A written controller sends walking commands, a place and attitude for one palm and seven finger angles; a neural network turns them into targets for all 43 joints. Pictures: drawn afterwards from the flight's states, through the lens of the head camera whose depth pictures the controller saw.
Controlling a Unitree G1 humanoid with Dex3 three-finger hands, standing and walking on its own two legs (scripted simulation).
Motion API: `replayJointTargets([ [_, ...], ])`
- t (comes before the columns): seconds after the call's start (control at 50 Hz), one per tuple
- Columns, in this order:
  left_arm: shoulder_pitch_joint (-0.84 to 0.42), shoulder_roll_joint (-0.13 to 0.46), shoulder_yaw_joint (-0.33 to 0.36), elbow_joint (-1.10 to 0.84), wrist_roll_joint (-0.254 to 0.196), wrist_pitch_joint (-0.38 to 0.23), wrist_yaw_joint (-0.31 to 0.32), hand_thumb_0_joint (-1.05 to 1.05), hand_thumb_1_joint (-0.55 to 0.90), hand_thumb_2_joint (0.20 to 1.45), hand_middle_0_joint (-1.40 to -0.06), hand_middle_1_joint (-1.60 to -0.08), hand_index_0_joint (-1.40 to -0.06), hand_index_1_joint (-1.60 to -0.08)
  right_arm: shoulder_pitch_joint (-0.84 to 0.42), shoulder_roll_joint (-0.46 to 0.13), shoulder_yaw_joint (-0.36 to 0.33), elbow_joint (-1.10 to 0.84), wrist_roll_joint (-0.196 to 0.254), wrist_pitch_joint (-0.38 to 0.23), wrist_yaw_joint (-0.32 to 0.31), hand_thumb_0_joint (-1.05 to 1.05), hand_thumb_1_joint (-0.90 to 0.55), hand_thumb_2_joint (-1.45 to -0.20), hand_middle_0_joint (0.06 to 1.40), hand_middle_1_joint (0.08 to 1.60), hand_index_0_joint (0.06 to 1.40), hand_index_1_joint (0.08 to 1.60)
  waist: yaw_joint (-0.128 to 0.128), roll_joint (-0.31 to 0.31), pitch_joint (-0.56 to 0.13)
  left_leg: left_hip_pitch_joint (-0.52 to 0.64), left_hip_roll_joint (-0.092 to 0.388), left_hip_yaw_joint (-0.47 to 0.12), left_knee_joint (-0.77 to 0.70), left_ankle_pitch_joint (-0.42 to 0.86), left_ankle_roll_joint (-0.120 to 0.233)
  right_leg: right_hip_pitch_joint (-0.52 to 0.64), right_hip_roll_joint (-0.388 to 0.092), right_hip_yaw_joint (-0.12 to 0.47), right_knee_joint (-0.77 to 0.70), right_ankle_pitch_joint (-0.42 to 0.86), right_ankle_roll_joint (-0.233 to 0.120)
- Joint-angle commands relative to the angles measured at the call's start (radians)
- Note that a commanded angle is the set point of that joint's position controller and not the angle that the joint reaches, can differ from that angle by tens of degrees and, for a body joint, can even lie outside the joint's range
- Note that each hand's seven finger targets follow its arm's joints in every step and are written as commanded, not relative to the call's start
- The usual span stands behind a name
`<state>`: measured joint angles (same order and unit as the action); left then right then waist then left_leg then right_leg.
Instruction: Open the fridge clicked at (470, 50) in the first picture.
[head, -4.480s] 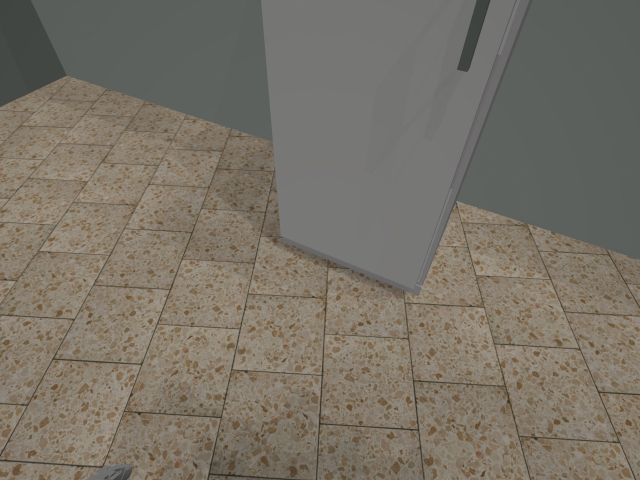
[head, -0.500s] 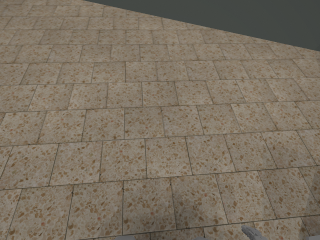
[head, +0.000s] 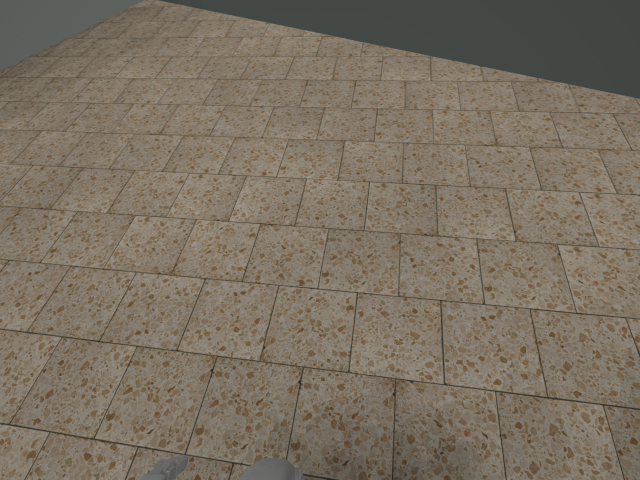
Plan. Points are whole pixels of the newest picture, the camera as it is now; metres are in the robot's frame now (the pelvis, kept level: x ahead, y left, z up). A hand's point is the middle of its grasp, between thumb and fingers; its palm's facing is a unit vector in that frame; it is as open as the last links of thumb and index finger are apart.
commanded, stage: walk to a spot facing it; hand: right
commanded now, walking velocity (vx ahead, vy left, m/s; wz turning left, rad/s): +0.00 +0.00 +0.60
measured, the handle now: out of the picture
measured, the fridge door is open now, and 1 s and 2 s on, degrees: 0 0 0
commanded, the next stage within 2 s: turn to face it in 0.66 s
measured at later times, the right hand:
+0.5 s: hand (416, 478) +0.16 -0.11 -0.15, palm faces -0.26 +0.93 -0.25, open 7.4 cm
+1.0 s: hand (405, 388) +0.29 -0.11 -0.18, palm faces -0.37 +0.91 -0.18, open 7.4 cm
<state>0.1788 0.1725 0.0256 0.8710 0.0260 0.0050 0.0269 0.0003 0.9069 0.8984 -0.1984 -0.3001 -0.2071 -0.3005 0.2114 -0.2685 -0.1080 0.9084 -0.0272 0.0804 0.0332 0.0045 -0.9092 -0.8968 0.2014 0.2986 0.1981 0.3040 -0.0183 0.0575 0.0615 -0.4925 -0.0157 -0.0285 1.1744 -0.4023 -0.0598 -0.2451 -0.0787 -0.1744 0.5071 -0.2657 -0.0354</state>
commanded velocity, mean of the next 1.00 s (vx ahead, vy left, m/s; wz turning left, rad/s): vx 0.13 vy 0.00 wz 0.22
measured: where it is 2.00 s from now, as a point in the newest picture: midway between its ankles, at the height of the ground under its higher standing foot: outside the picture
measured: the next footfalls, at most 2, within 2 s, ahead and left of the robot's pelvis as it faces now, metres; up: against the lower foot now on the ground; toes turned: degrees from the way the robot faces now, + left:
left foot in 0.34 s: +0.00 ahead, +0.15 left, +0.00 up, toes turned +20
right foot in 0.82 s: +0.30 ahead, +0.01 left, +0.00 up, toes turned +19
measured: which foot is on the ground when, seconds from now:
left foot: up 0.00-0.32, down 0.34-0.82, up 0.84-1.00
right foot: down 0.00-0.34, up 0.36-0.80, down 0.82-1.00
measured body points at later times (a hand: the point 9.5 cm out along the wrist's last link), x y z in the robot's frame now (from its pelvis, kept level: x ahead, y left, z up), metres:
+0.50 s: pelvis +0.02 +0.06 +0.00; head +0.03 +0.09 +0.45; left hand -0.04 +0.31 -0.16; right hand +0.17 -0.15 -0.13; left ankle -0.04 +0.13 -0.74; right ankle +0.06 -0.09 -0.67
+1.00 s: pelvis +0.18 +0.05 +0.00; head +0.20 +0.04 +0.45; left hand +0.14 +0.29 -0.14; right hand +0.31 -0.16 -0.17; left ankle +0.08 +0.15 -0.68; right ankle +0.26 +0.00 -0.74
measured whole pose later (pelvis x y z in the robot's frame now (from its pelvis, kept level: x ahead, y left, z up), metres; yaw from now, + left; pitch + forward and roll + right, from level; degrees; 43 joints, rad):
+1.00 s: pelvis +0.18 +0.05 +0.00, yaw +25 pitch -1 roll +1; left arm 0.21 0.15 0.01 0.99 0.02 -0.03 0.02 0.00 0.91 0.90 -0.20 -0.30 -0.20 -0.30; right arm 0.25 -0.21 -0.05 1.05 -0.02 0.01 0.00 0.01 -0.91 -0.90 0.20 0.30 0.20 0.30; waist 0.00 0.04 0.04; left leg -0.35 0.03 0.04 0.99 -0.46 -0.02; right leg -0.29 -0.02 -0.11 0.50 -0.20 -0.06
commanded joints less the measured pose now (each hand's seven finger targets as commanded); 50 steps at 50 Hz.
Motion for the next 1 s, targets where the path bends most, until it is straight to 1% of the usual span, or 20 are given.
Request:
replayJointTargets([
  [0.0, 0.071, 0.18, 0.055, -0.041, -0.006, -0.026, 0.014, 0.0, 0.9, 0.9, -0.2, -0.3, -0.2, -0.3, -0.021, -0.036, -0.011, -0.082, 0.003, -0.022, 0.001, 0.0, -0.9, -0.9, 0.2, 0.3, 0.2, 0.3, 0.04, -0.204, -0.078, -0.088, 0.057, 0.024, -0.005, 0.019, -0.022, 0.163, -0.252, 0.14, -0.202, 0.309, -0.067],
  [0.2, 0.122, 0.217, 0.087, 0.03, 0.002, -0.014, -0.003, 0.0, 0.9, 0.9, -0.2, -0.3, -0.2, -0.3, -0.093, 0.007, 0.007, -0.094, 0.005, -0.03, -0.001, 0.0, -0.9, -0.9, 0.2, 0.3, 0.2, 0.3, 0.076, -0.272, -0.082, 0.052, 0.064, 0.127, -0.358, -0.056, 0.004, 0.171, -0.326, 0.027, -0.131, 0.38, -0.081],
  [0.26, 0.118, 0.223, 0.089, 0.041, 0.005, -0.011, -0.011, 0.0, 0.9, 0.9, -0.2, -0.3, -0.2, -0.3, -0.036, 0.003, 0.008, -0.078, 0.005, -0.046, -0.001, 0.0, -0.9, -0.9, 0.2, 0.3, 0.2, 0.3, 0.044, -0.243, -0.142, 0.204, 0.033, 0.165, -0.583, 0.021, 0.038, 0.141, -0.329, -0.017, -0.049, 0.189, -0.027],
  [0.28, 0.112, 0.216, 0.086, 0.036, 0.001, -0.009, -0.014, 0.0, 0.9, 0.9, -0.2, -0.3, -0.2, -0.3, 0.025, -0.02, 0.0, -0.055, 0.002, -0.053, -0.005, 0.0, -0.9, -0.9, 0.2, 0.3, 0.2, 0.3, 0.004, -0.179, -0.152, 0.364, 0.029, 0.167, -0.706, 0.11, 0.057, 0.021, -0.301, -0.051, 0.055, 0.06, 0.015],
  [0.3, 0.112, 0.158, 0.074, 0.016, -0.01, -0.004, -0.023, 0.0, 0.9, 0.9, -0.2, -0.3, -0.2, -0.3, 0.108, -0.123, -0.016, -0.03, -0.007, -0.067, -0.016, 0.0, -0.9, -0.9, 0.2, 0.3, 0.2, 0.3, -0.046, 0.084, -0.175, 0.56, 0.2, -0.054, -0.85, 0.014, 0.123, -0.198, -0.21, -0.129, 0.294, -0.156, 0.078],
  [0.32, 0.021, 0.106, 0.047, -0.054, -0.003, 0.002, -0.032, 0.0, 0.9, 0.9, -0.2, -0.3, -0.2, -0.3, 0.173, -0.234, -0.033, -0.011, 0.005, -0.074, -0.029, 0.0, -0.9, -0.9, 0.2, 0.3, 0.2, 0.3, -0.094, 0.311, -0.108, 0.581, 0.421, -0.452, -0.956, 0.031, 0.236, -0.498, -0.073, -0.047, 0.552, -0.416, 0.123],
  [0.34, -0.045, 0.15, 0.052, -0.077, -0.003, 0.009, -0.026, 0.0, 0.9, 0.9, -0.2, -0.3, -0.2, -0.3, 0.197, -0.224, -0.037, -0.012, 0.02, -0.073, -0.043, 0.0, -0.9, -0.9, 0.2, 0.3, 0.2, 0.3, -0.109, 0.234, -0.076, 0.505, 0.44, -0.492, -0.997, -0.059, 0.274, -0.531, -0.083, 0.099, 0.628, -0.348, 0.109],
  [0.38, -0.08, 0.159, 0.063, -0.062, 0.005, -0.001, -0.034, 0.0, 0.9, 0.9, -0.2, -0.3, -0.2, -0.3, 0.098, -0.152, -0.019, -0.021, 0.017, -0.091, -0.043, 0.0, -0.9, -0.9, 0.2, 0.3, 0.2, 0.3, -0.057, 0.137, 0.026, 0.42, 0.353, -0.398, -1.005, -0.114, 0.249, -0.55, -0.1, 0.157, 0.665, -0.159, 0.105],
  [0.42, -0.003, 0.146, 0.064, -0.013, 0.012, -0.006, -0.039, 0.0, 0.9, 0.9, -0.2, -0.3, -0.2, -0.3, 0.036, -0.099, 0.001, -0.031, 0.011, -0.107, -0.042, 0.0, -0.9, -0.9, 0.2, 0.3, 0.2, 0.3, 0.003, 0.062, 0.014, 0.39, 0.271, -0.224, -0.959, 0.124, 0.219, -0.451, -0.097, 0.129, 0.592, -0.055, 0.125],
  [0.46, 0.029, 0.134, 0.061, 0.003, 0.009, -0.008, -0.039, 0.0, 0.9, 0.9, -0.2, -0.3, -0.2, -0.3, 0.062, -0.097, 0.006, -0.016, 0.011, -0.124, -0.038, 0.0, -0.9, -0.9, 0.2, 0.3, 0.2, 0.3, 0.013, 0.064, -0.004, 0.399, 0.244, -0.169, -0.933, 0.326, 0.219, -0.41, -0.081, 0.111, 0.545, -0.03, 0.138],
  [0.62, -0.096, 0.117, 0.051, -0.051, -0.002, -0.025, -0.049, 0.0, 0.9, 0.9, -0.2, -0.3, -0.2, -0.3, 0.149, -0.1, 0.011, 0.036, 0.006, -0.139, -0.039, 0.0, -0.9, -0.9, 0.2, 0.3, 0.2, 0.3, -0.014, 0.073, 0.024, 0.444, 0.231, -0.205, -0.923, 0.404, 0.237, -0.422, -0.047, 0.109, 0.371, 0.028, 0.127],
  [0.7, -0.132, 0.108, 0.046, -0.069, -0.01, -0.04, -0.046, 0.0, 0.9, 0.9, -0.2, -0.3, -0.2, -0.3, 0.155, -0.104, 0.009, 0.053, 0.002, -0.134, -0.047, 0.0, -0.9, -0.9, 0.2, 0.3, 0.2, 0.3, -0.019, 0.078, 0.029, 0.412, 0.234, -0.245, -0.861, 0.51, 0.224, -0.272, -0.011, 0.102, 0.2, -0.014, 0.097],
  [0.76, 0.114, 0.152, 0.049, 0.016, -0.003, -0.054, -0.018, 0.0, 0.9, 0.9, -0.2, -0.3, -0.2, -0.3, 0.093, -0.098, 0.003, 0.048, 0.013, -0.128, -0.047, 0.0, -0.9, -0.9, 0.2, 0.3, 0.2, 0.3, 0.099, 0.019, -0.077, 0.332, 0.133, -0.144, -0.598, 0.645, 0.158, 0.097, 0.044, 0.063, -0.028, 0.145, 0.076],
  [0.78, 0.242, 0.23, 0.059, 0.058, 0.009, -0.062, -0.006, 0.0, 0.9, 0.9, -0.2, -0.3, -0.2, -0.3, 0.139, -0.05, 0.011, 0.049, 0.023, -0.125, -0.044, 0.0, -0.9, -0.9, 0.2, 0.3, 0.2, 0.3, 0.128, -0.147, -0.19, 0.213, 0.043, -0.074, -0.38, 0.442, 0.11, 0.315, -0.108, 0.217, -0.041, 0.283, 0.024],
  [0.8, 0.302, 0.311, 0.072, 0.073, 0.01, -0.057, -0.008, 0.0, 0.9, 0.9, -0.2, -0.3, -0.2, -0.3, 0.216, 0.017, 0.031, 0.057, 0.031, -0.124, -0.039, 0.0, -0.9, -0.9, 0.2, 0.3, 0.2, 0.3, 0.109, -0.402, -0.26, 0.03, -0.052, 0.045, -0.088, -0.158, 0.068, 0.435, -0.372, 0.516, -0.087, 0.496, -0.095],
  [0.82, 0.271, 0.279, 0.054, 0.076, 0.001, -0.047, -0.003, 0.0, 0.9, 0.9, -0.2, -0.3, -0.2, -0.3, 0.225, 0.002, 0.036, 0.074, 0.021, -0.119, -0.052, 0.0, -0.9, -0.9, 0.2, 0.3, 0.2, 0.3, 0.104, -0.361, -0.264, 0.032, -0.025, -0.014, 0.028, -0.243, 0.073, 0.331, -0.397, 0.56, -0.17, 0.39, -0.142],
  [0.86, 0.141, 0.181, 0.03, 0.066, 0.0, -0.046, 0.001, 0.0, 0.9, 0.9, -0.2, -0.3, -0.2, -0.3, 0.116, 0.015, 0.04, 0.084, 0.011, -0.115, -0.045, 0.0, -0.9, -0.9, 0.2, 0.3, 0.2, 0.3, 0.066, -0.256, -0.047, -0.003, 0.059, -0.005, 0.036, -0.117, 0.06, 0.084, -0.3, 0.484, -0.23, 0.329, -0.153],
  [0.88, 0.103, 0.138, 0.015, 0.07, -0.001, -0.053, 0.003, 0.0, 0.9, 0.9, -0.2, -0.3, -0.2, -0.3, 0.108, 0.028, 0.043, 0.091, 0.008, -0.111, -0.04, 0.0, -0.9, -0.9, 0.2, 0.3, 0.2, 0.3, 0.038, -0.221, -0.022, 0.038, 0.086, 0.001, -0.033, -0.078, 0.05, 0.021, -0.248, 0.408, -0.237, 0.384, -0.13],
  [0.92, 0.067, 0.125, 0.011, 0.083, -0.005, -0.057, 0.003, 0.0, 0.9, 0.9, -0.2, -0.3, -0.2, -0.3, 0.128, 0.058, 0.057, 0.108, 0.012, -0.095, -0.039, 0.0, -0.9, -0.9, 0.2, 0.3, 0.2, 0.3, 0.004, -0.208, -0.067, 0.133, 0.092, 0.031, -0.196, -0.044, 0.031, -0.004, -0.184, 0.306, -0.229, 0.464, -0.113],
  [0.98, 0.094, 0.15, 0.026, 0.099, -0.009, -0.04, -0.001, 0.0, 0.9, 0.9, -0.2, -0.3, -0.2, -0.3, 0.099, 0.047, 0.049, 0.09, 0.012, -0.074, -0.048, 0.0, -0.9, -0.9, 0.2, 0.3, 0.2, 0.3, 0.012, -0.195, -0.105, 0.114, 0.071, 0.049, -0.247, -0.009, 0.017, 0.03, -0.172, 0.342, -0.231, 0.421, -0.129],
])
